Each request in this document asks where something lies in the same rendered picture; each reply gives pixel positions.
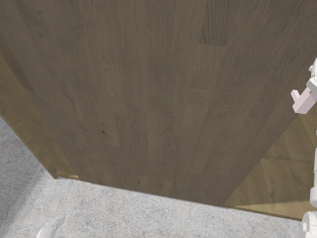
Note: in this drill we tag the right robot upper arm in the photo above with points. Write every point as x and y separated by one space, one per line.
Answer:
308 227

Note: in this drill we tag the wardrobe door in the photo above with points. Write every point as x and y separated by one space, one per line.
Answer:
18 101
176 98

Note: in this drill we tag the right robot hand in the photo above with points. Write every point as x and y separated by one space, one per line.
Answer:
312 82

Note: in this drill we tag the left robot hand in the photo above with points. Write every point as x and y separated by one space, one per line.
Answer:
51 227

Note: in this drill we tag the handle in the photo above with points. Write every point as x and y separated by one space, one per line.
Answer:
303 102

